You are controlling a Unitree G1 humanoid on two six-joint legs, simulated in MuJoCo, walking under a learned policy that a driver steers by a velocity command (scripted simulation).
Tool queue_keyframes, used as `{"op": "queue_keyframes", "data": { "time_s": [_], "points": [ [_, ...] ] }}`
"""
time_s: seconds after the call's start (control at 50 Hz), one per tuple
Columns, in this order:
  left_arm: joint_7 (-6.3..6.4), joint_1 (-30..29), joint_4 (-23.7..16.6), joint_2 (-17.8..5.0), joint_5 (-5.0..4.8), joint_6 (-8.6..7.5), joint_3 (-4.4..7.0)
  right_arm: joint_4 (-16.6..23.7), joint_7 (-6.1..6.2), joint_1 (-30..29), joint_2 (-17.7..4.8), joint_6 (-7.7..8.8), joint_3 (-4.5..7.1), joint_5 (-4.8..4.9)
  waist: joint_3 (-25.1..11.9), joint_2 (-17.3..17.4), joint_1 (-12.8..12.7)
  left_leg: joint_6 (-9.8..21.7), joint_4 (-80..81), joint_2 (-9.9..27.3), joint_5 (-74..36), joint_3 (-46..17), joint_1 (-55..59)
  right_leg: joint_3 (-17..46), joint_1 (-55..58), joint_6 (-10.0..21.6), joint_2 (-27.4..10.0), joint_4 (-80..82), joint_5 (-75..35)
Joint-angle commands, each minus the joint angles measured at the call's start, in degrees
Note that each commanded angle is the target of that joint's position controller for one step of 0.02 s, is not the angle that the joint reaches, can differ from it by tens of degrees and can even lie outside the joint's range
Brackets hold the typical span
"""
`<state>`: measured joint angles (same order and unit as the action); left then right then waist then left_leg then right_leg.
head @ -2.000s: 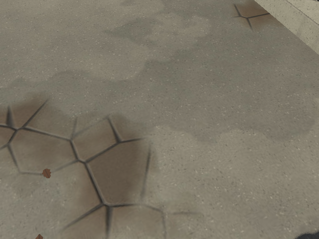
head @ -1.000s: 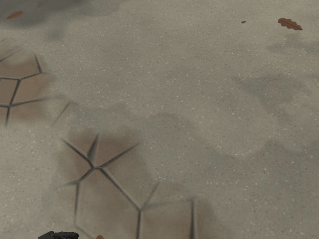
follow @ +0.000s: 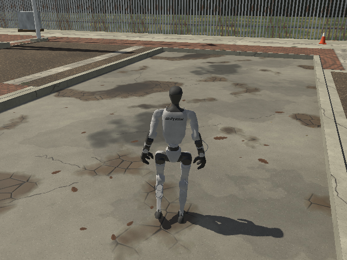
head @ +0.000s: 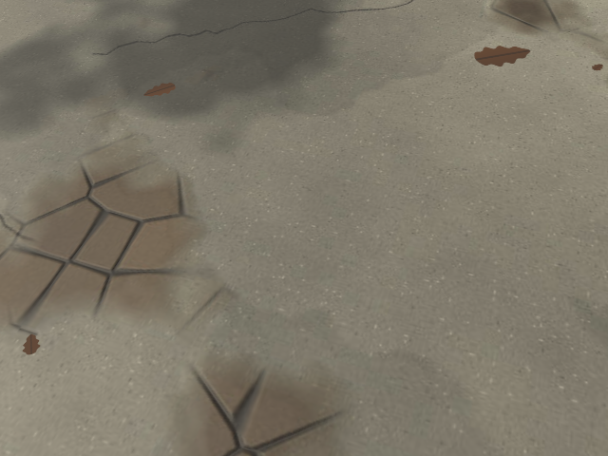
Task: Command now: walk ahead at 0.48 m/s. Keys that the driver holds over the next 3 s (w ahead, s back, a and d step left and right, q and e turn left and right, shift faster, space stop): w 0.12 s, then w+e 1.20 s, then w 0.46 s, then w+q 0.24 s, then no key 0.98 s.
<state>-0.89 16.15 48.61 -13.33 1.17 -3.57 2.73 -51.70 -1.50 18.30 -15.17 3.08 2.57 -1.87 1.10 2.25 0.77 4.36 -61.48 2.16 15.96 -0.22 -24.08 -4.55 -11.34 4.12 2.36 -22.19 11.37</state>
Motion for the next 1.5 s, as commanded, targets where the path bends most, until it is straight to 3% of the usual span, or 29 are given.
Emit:
{"op": "queue_keyframes", "data": {
  "time_s": [0.02, 0.22, 0.28, 0.32, 0.34, 0.36, 0.38, 0.4, 0.44, 0.48, 0.54, 0.72, 0.82, 0.86, 0.88, 0.9, 0.92, 0.94, 0.98, 1.02, 1.06, 1.32, 1.36, 1.4, 1.42, 1.44, 1.46, 1.48, 1.5],
  "points": [
    [0.17, 3.64, -0.25, -6.20, -0.63, -1.72, 1.25, 2.37, -0.71, 0.60, -2.76, -0.48, 0.51, -0.42, 1.63, -6.84, 0.29, -1.31, -0.54, 3.28, -4.41, -0.16, -10.50, 13.70, 5.54, 6.53, -14.13, 14.66, -9.44],
    [0.92, 11.24, 5.42, -7.26, -0.81, -1.74, 1.00, 8.81, -0.68, -20.06, -1.26, -0.29, -0.88, 0.24, 4.53, -5.90, -3.21, -3.27, 26.18, 0.80, -16.64, 3.45, -9.09, 9.71, 9.92, 6.90, -13.00, 12.97, -25.51],
    [1.46, 9.65, 5.72, -8.39, -0.36, -1.29, 1.31, 8.57, -0.05, -17.75, -3.09, 0.41, -0.27, 0.32, 3.31, -6.00, -1.07, -1.58, 29.65, -0.58, -11.88, 2.35, -3.86, 11.62, 13.33, 5.89, -14.44, 7.83, -32.76],
    [1.35, 7.93, 5.62, -8.94, -0.18, -1.03, 1.50, 4.75, 0.99, -5.57, -5.31, 1.42, 0.93, 0.06, -3.10, -4.55, 4.27, 0.37, 34.69, -3.18, -9.37, 3.35, 12.22, 10.13, 11.42, 4.11, -11.50, -6.60, -39.38],
    [1.13, 8.11, 4.75, -7.52, -0.57, -1.09, 1.14, 2.81, 1.87, 3.61, -8.58, 2.13, 1.99, -1.16, -9.76, -1.18, 7.41, 2.42, 35.50, 3.76, -5.77, -3.37, 26.41, 8.35, 2.99, 3.20, -8.28, -20.54, -27.73],
    [0.91, 14.46, 2.73, -0.28, -2.69, -0.92, -0.32, 3.36, 2.40, 8.00, -15.08, 2.06, 3.59, -2.61, -19.16, 10.67, 5.19, 7.99, 38.06, 21.90, 1.57, -27.71, 43.97, 3.47, -15.94, 0.63, 0.08, -41.45, 4.46],
    [1.33, 14.09, 3.47, -4.99, -1.63, -0.30, 0.85, 3.99, 2.05, 4.94, -12.72, 1.14, 3.31, -0.88, -19.76, 9.09, 4.63, 9.71, 45.42, 24.07, 6.30, -39.61, 40.30, 7.19, -22.21, 1.44, 1.06, -48.97, 18.55],
    [1.26, 9.88, 3.24, -6.80, -0.93, 0.18, 1.66, 4.64, 1.97, -0.62, -8.25, 0.88, 2.16, -0.11, -9.96, 3.50, 2.42, 8.01, 46.53, 21.41, 10.30, -30.42, 31.88, 8.58, -24.35, 1.96, -2.70, -50.32, 13.72],
    [0.31, 6.18, 2.91, -4.61, -0.46, 0.64, 1.53, 4.73, 1.89, -5.48, -3.39, 1.53, 0.96, 0.21, -1.71, 2.17, 0.36, 4.97, 50.28, 16.23, 1.69, -16.30, 19.79, 7.99, -21.77, 1.50, -6.29, -45.86, 7.20],
    [-0.52, 6.88, 3.17, -3.29, 0.68, 2.29, 1.55, 3.54, 2.14, -4.94, -2.33, 2.44, 0.67, 0.64, -0.22, 3.44, -1.62, 3.53, 51.97, 13.83, -5.37, -8.56, 14.80, 7.32, -18.66, 0.44, -7.36, -44.33, 5.49],
    [-1.32, 2.75, 1.40, -2.53, 0.68, 3.52, 1.54, 2.32, 2.06, -2.78, -3.35, 3.85, 1.15, 1.19, 0.82, 2.17, -2.22, 4.18, 54.28, 13.61, -10.25, -2.54, 15.09, 6.62, -22.55, -0.59, -8.29, -43.00, 0.75],
    [-3.07, -15.03, -5.19, -1.50, 0.83, 3.35, 0.25, -0.89, 2.47, 3.63, -4.67, 3.59, 1.56, 0.79, 4.81, 1.32, 1.15, 3.67, 53.93, 12.74, -20.76, 10.53, 21.54, 0.10, -25.35, -0.63, -7.39, -19.89, -12.14],
    [-2.99, -16.43, -6.73, -2.87, 1.29, 3.27, 0.70, -2.39, 3.21, 5.95, -6.76, 1.84, 2.14, 0.47, 3.62, 2.60, 0.59, 2.33, 44.28, 14.32, -44.62, 14.83, 30.49, -4.42, -20.36, 3.66, -2.91, -14.03, -1.19],
    [-2.29, -8.52, -4.69, -4.50, 1.24, 2.90, 1.73, -2.44, 3.25, 5.63, -8.65, 0.67, 2.65, 0.46, -1.37, 3.44, -2.90, 1.96, 30.20, 14.25, -57.42, 15.97, 31.21, -5.70, -10.98, 6.37, 1.58, -12.14, 4.42],
    [-1.58, 0.27, -1.91, -5.99, 1.57, 2.26, 2.74, -1.93, 3.05, 4.87, -8.97, 0.12, 2.68, 0.73, -6.29, 1.39, -6.88, 0.68, 17.26, 13.36, -52.23, 17.02, 26.39, -4.72, 0.62, 8.16, 3.26, -7.31, 2.24],
    [-0.63, 8.51, 0.05, -11.40, 2.21, 1.96, 4.57, -0.05, 2.86, 4.89, -6.89, 0.17, 2.09, 0.61, -12.44, -4.40, -9.87, -1.33, -0.13, 11.66, -31.33, 16.81, 13.08, 9.63, 15.48, 11.28, -6.79, -4.71, 9.15],
    [-0.23, 5.44, -1.44, -17.54, 0.84, 2.58, 5.92, 4.82, 1.54, 4.04, -2.14, 0.91, 1.44, 1.37, -15.91, -18.45, -5.74, -5.36, -20.96, -2.48, 14.78, 11.27, -13.39, 43.13, 30.60, 20.19, -21.44, 3.59, 10.15],
    [0.15, 6.66, -1.75, -16.62, 0.05, 3.43, 5.67, 6.33, 1.30, -3.55, -6.70, 1.75, 2.02, 0.79, -13.69, -6.95, -8.41, -4.87, -22.25, -0.70, 11.62, 0.36, -20.24, 42.75, 29.10, 19.27, -21.57, 7.22, 3.95],
    [0.79, 1.28, -0.99, -10.83, -0.46, 2.93, 4.18, 5.89, 1.29, -3.83, -4.92, 2.97, 1.45, 1.69, -2.65, -0.57, -3.49, -4.09, -12.71, 4.29, 2.45, -0.81, -17.05, 28.35, 14.74, 15.34, -17.80, 7.36, -11.01],
    [1.13, -2.27, -1.44, -8.13, -1.00, 1.81, 3.20, 5.31, 1.34, -2.04, -4.41, 1.15, 1.43, -0.45, -1.50, -0.87, 0.08, -5.20, -6.67, 5.61, 1.67, -1.46, -10.02, 21.29, 7.01, 12.92, -12.68, 8.27, -18.59],
    [0.89, -0.96, -1.14, -8.48, -1.45, 0.57, 3.03, 5.64, 0.93, -1.68, -3.65, -0.65, 1.34, -1.06, -1.89, -1.62, 0.95, -6.44, -3.44, 5.11, 1.49, -0.69, -8.56, 19.42, 4.72, 13.03, -10.79, 8.95, -22.07],
    [1.54, 11.11, 0.55, -11.33, -0.32, 0.51, 3.41, 15.04, -0.07, -24.44, -4.14, -0.26, -0.06, 0.30, 1.96, -6.26, -6.24, -5.98, 25.62, -0.12, -13.93, -0.24, -12.95, 23.84, 12.83, 8.66, -9.70, 5.21, -26.38],
    [1.97, 8.81, 0.09, -12.02, -0.19, 0.32, 3.47, 14.10, 0.08, -19.90, -5.18, 0.26, 0.18, 0.34, 1.34, -7.04, -3.57, -4.11, 30.07, -1.15, -11.86, -0.08, -4.64, 23.70, 11.69, 6.60, -10.31, 3.21, -29.74],
    [1.59, 7.11, 0.20, -12.51, -0.24, -0.24, 3.39, 10.19, 1.05, -7.72, -7.34, 1.09, 1.33, 0.21, -4.00, -5.28, 1.91, -1.57, 34.05, -4.00, -9.49, 1.86, 11.78, 20.95, 9.70, 4.35, -7.58, -9.04, -40.76],
    [1.18, 7.40, 0.08, -10.92, -0.43, -0.68, 2.89, 8.64, 1.79, 0.34, -9.44, 1.80, 2.04, -0.51, -9.33, -2.70, 5.51, 0.54, 35.29, 1.29, -7.24, -2.91, 23.97, 18.48, 3.84, 3.25, -4.33, -21.39, -33.00],
    [0.98, 11.11, -1.48, -5.26, -1.38, -1.04, 1.49, 8.69, 2.52, 6.95, -14.15, 1.88, 2.86, -1.77, -17.30, 6.10, 5.44, 4.45, 37.13, 16.38, 2.32, -23.07, 36.81, 13.56, -7.37, 1.57, 1.27, -38.97, -6.95],
    [0.87, 16.77, -1.12, -6.28, -1.67, -0.83, 1.76, 7.10, 1.97, 5.38, -16.05, 0.90, 3.69, -0.73, -19.17, 16.88, 1.48, 10.37, 46.67, 22.85, 4.65, -46.81, 38.81, 11.69, -18.74, 0.82, 6.75, -48.67, 18.64],
    [1.27, 13.68, 0.32, -8.90, -0.05, -0.06, 1.94, 8.63, 1.48, -0.95, -10.28, 0.50, 2.68, 0.20, -8.90, 5.25, -0.15, 9.97, 47.24, 20.88, 11.68, -40.99, 30.41, 13.27, -22.72, 1.11, 1.89, -52.17, 14.01],
    [0.69, 7.97, -0.37, -8.69, 0.42, 0.02, 1.78, 9.11, 1.15, -4.52, -6.05, 0.67, 1.67, 0.62, -3.02, -0.78, 0.37, 8.84, 47.79, 17.37, 9.20, -31.20, 23.08, 12.63, -22.16, 0.93, 0.05, -49.85, 9.65]
  ]
}}
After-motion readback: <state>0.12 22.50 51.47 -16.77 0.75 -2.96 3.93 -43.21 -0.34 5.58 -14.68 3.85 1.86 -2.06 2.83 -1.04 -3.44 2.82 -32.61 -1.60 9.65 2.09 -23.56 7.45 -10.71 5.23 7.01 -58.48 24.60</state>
